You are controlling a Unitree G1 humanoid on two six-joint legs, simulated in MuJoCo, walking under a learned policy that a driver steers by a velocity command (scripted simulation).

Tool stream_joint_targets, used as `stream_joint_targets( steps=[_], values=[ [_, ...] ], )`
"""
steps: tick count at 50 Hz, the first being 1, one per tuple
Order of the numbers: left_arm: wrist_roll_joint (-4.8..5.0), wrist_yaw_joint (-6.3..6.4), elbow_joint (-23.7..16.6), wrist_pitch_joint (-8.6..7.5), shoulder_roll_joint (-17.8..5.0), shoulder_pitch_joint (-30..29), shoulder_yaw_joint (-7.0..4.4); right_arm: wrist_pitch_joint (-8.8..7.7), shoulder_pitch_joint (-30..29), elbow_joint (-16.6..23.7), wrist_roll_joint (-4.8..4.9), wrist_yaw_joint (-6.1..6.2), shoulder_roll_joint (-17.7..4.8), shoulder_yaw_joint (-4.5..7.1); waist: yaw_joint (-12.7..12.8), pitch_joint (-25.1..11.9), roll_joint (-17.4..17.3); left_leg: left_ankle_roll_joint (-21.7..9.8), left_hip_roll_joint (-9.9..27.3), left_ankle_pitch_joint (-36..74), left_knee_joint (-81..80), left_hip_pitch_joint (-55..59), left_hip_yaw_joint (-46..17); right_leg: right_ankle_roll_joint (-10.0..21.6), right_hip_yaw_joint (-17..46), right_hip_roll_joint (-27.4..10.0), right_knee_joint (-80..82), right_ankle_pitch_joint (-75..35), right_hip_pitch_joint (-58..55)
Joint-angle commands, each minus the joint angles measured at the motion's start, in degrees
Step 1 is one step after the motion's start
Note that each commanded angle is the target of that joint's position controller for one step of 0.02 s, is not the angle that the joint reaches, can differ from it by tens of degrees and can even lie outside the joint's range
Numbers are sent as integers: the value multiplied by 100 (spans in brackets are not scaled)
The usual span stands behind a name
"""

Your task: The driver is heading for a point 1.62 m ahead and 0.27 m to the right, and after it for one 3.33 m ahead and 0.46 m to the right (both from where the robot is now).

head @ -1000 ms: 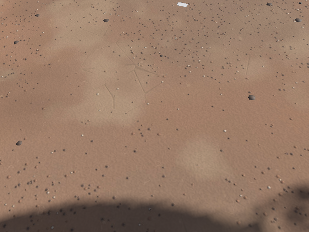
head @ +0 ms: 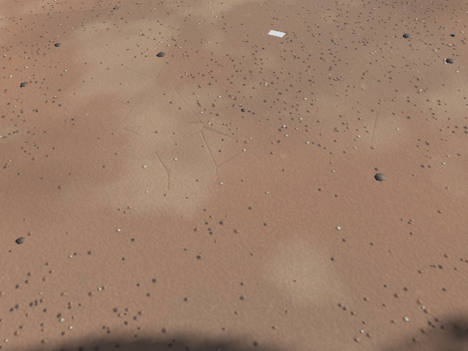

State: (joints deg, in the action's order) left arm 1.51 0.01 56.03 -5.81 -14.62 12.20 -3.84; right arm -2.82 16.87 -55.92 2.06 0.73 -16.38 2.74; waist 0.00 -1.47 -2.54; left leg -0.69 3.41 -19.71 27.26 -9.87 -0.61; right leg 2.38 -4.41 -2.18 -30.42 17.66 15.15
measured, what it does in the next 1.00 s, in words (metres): walks ahead: left foot, then right foot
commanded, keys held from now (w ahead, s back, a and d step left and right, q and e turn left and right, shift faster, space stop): w+shift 0.66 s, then w+e+shift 0.18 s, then e+shift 0.16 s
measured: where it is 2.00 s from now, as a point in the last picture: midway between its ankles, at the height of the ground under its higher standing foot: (274, 199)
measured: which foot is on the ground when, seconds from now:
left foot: down 0.00-0.00, up 0.02-0.44, down 0.46-0.94, up 0.96-1.00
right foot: down 0.00-0.48, up 0.50-0.94, down 0.96-1.00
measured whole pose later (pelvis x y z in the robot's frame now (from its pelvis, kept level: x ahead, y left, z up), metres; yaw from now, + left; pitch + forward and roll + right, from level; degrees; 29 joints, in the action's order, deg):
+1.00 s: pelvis +0.78 -0.03 -0.04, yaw -12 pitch +1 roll +2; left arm 0.4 -3.8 41.1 -5.5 -15.5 4.5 -2.5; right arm -3.7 19.9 -51.3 -1.9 1.3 -14.6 1.3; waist -1.3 2.9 1.0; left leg 2.8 0.0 -29.5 51.7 3.4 6.2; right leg 8.1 -3.7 4.1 -36.8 3.1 36.4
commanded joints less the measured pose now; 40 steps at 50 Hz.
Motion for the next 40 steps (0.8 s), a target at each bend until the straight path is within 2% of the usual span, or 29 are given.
stream_joint_targets(
  steps=[1,2,3,4,5,6,7,9,11,14,17,18,19,20,21,22,23,24,25,26,27,28,29,30,31,33,35,37,40],
  values=[
    [-60,21,500,-56,-760,2415,-185,-202,-1370,903,-216,-101,272,-160,1163,-94,1904,-265,-127,-808,3268,-3557,178,444,2256,-1278,981,1007,-2933],
    [-137,-106,311,-190,-890,2188,-142,-358,-1290,1204,104,-120,339,-190,861,-118,1877,-418,-523,-726,4386,-4926,-505,1362,4921,-2170,1960,2916,-2991],
    [-131,-147,213,-259,-817,1703,-86,-459,-1550,1322,251,-145,16,-166,681,402,1050,-569,-22,-216,5005,-5861,-770,1429,4859,-2369,2086,3401,-2862],
    [-159,-172,107,-282,-597,1396,10,-505,-1575,1362,164,-172,-131,-159,549,483,724,-625,152,320,5087,-5970,-728,1225,4168,-2161,1922,2660,-2718],
    [-169,-197,39,-248,-550,1169,74,-496,-1353,1274,5,-189,-135,-154,334,379,552,-572,399,660,4913,-5578,-601,1053,3465,-1873,1916,2080,-2358],
    [-185,-208,4,-210,-434,1006,128,-472,-1283,1267,-86,-213,-210,-116,196,518,586,-480,522,974,4497,-5236,-572,916,2928,-1611,2026,1619,-1893],
    [-199,-191,23,-181,-250,1012,201,-396,-1273,1243,-81,-255,-226,-92,137,638,702,-363,567,1232,4281,-4947,-457,815,2500,-1382,2173,1289,-1536],
    [-168,-101,114,-184,-272,1279,226,-271,-1415,1293,-86,-255,-158,-93,175,826,734,-127,490,1693,3842,-4745,-211,840,1892,-1156,2500,569,-1221],
    [-146,10,149,-181,-293,1459,247,-263,-1936,1508,-89,-252,-77,-114,274,1031,598,-10,366,2193,2925,-4407,66,796,1297,-975,2780,-275,-941],
    [-100,115,195,-171,-367,1828,258,-329,-2602,1767,-6,-353,115,-166,432,1174,638,-62,158,2843,1711,-3749,381,730,746,-950,3200,-1095,-1026],
    [-59,143,221,-94,-415,2058,242,-381,-2996,1954,46,-508,117,-152,413,1270,641,-227,13,2846,774,-3475,436,651,371,-1082,3150,-1658,-1767],
    [-61,144,215,-63,-465,2090,222,-402,-3089,2015,53,-559,96,-144,379,1250,704,-295,-77,2698,570,-3305,508,636,273,-1138,3009,-2213,-2000],
    [-86,143,208,-34,-564,2098,191,-412,-3121,2079,54,-589,35,-119,300,1145,841,-376,-232,2459,478,-3036,627,619,199,-1200,2728,-3349,-2233],
    [-144,142,219,0,-688,2117,149,-398,-3043,2131,54,-586,-68,-74,162,927,1071,-470,-426,2128,517,-2708,752,592,177,-1296,2316,-4835,-2514],
    [-229,150,244,52,-800,2123,108,-354,-2720,2125,68,-550,-256,8,-113,596,1376,-582,-630,1726,625,-2266,846,544,180,-1395,1733,-6373,-2807],
    [-323,161,260,134,-895,2052,69,-292,-1852,1939,110,-489,-538,143,-614,56,1672,-742,-778,1391,772,-1323,867,491,156,-1471,680,-7540,-2836],
    [-359,172,186,209,-978,1759,47,-210,-369,1505,149,-393,-827,304,-1375,-645,1673,-909,-743,1389,719,474,770,349,15,-1319,-945,-7754,-2071],
    [-338,141,-52,174,-562,1862,130,-143,793,1150,20,-290,-1167,404,-1484,-1550,869,-1233,348,-104,1084,3103,-878,262,237,-922,-3037,-5591,291],
    [-134,21,-93,-94,379,2364,382,-210,1058,1002,-29,-328,-1383,452,-864,-2737,-1411,-2044,1736,-3082,-391,4348,-4431,43,914,393,-5165,145,1926],
    [117,-24,-225,-332,-352,1730,174,-226,975,833,-95,-313,-757,299,-1068,-2322,-1235,-1703,1498,-3287,-1289,3999,-5021,376,1640,189,-5585,462,2516],
    [349,-11,-561,-389,-571,878,110,-283,726,768,-198,-312,-498,229,-965,-1217,-841,-1489,1399,-2139,-1257,3097,-3900,446,1370,-29,-5778,414,2860],
    [270,19,-734,-419,-385,483,164,-374,345,694,-254,-348,-416,204,-663,-611,142,-1389,1216,-1076,-1374,1957,-3157,474,1286,-255,-5429,176,2731],
    [143,43,-774,-366,-320,384,128,-456,-69,688,-320,-377,-176,132,-299,-319,333,-1298,982,-468,-1417,1015,-2499,493,1282,-533,-4984,-116,2389],
    [107,11,-761,-251,-162,667,144,-476,-341,668,-387,-390,36,63,60,-153,129,-1337,826,-442,-1481,289,-2152,473,1325,-690,-4838,-251,2056],
    [74,-5,-734,-131,-35,788,164,-464,-472,637,-332,-397,161,20,224,33,14,-1379,756,-463,-1640,-199,-1919,424,1255,-777,-4718,-200,1960],
    [35,25,-877,35,43,613,210,-467,-456,540,-177,-352,5,17,396,551,-101,-1378,767,-555,-2057,-910,-1556,250,1123,-960,-4265,-157,2206],
    [-22,68,-1068,90,-135,95,221,-511,-320,502,-212,-262,-261,68,299,908,-16,-1312,784,72,-2319,-976,-1033,47,1066,-1020,-3692,-969,2776],
    [-46,42,-1226,59,-271,-428,204,-555,-71,469,-245,-181,-332,74,85,1004,135,-1100,588,967,-2389,-852,-254,-21,941,-852,-2751,-1947,2853],
    [-14,-114,-1477,-24,-165,-1141,245,-604,442,397,-233,-89,-432,43,-241,989,356,-786,490,1579,-2597,-428,572,97,474,-534,-1485,-3319,2397]
  ],
)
